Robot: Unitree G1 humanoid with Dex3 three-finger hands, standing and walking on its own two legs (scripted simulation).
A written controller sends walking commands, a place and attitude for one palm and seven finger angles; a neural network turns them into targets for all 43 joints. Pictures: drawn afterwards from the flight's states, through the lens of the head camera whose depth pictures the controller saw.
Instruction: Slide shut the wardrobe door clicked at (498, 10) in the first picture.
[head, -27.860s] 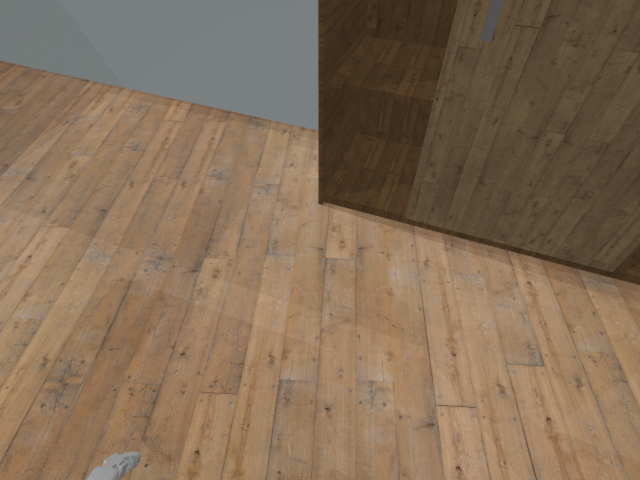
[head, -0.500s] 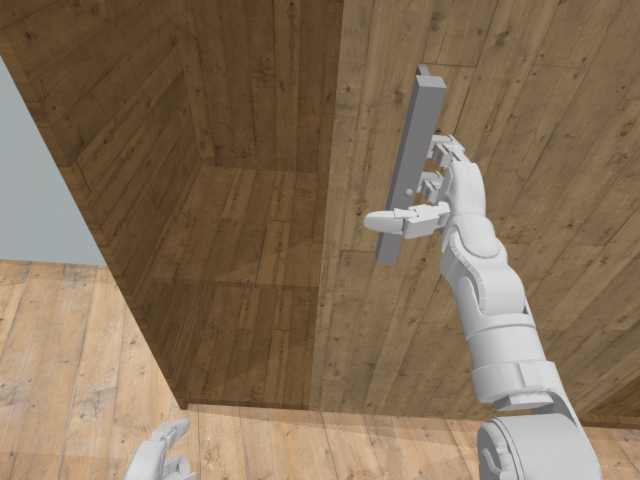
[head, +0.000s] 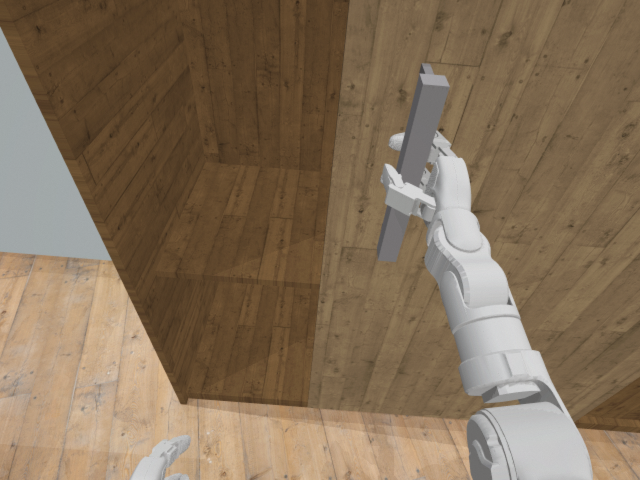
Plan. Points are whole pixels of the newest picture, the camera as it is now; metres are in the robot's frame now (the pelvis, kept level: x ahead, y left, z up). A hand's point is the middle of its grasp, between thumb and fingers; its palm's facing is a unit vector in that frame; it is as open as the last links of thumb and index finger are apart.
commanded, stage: grip the handle and tug to test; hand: right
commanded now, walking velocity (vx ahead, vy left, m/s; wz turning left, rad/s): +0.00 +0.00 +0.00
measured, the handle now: (403, 173) +0.47 -0.06 +0.18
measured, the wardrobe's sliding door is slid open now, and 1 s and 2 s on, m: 0.38 0.38 0.37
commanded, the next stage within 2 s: tug the door sideways, standing still in 0.72 s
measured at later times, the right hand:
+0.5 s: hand (396, 188) +0.41 -0.04 +0.19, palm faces -0.05 +1.00 +0.02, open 6.3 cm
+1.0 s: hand (396, 189) +0.41 -0.04 +0.19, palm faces -0.05 +1.00 +0.01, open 6.4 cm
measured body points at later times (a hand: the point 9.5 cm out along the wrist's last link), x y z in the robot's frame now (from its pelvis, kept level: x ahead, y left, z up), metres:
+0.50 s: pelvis +0.01 +0.02 +0.00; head -0.01 +0.04 +0.45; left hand +0.15 +0.26 -0.11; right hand +0.41 -0.10 +0.20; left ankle -0.02 +0.08 -0.74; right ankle +0.03 -0.08 -0.74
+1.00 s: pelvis +0.05 +0.02 +0.00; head +0.04 +0.04 +0.45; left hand +0.23 +0.26 -0.10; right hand +0.41 -0.10 +0.20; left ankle -0.02 +0.08 -0.74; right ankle +0.03 -0.08 -0.74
